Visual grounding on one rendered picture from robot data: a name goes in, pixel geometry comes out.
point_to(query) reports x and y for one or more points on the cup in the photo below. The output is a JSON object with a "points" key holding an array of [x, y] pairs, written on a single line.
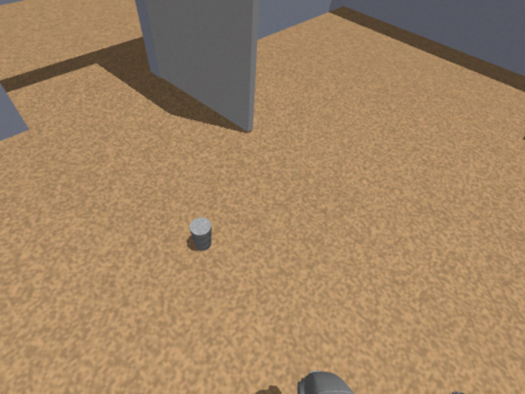
{"points": [[201, 231]]}

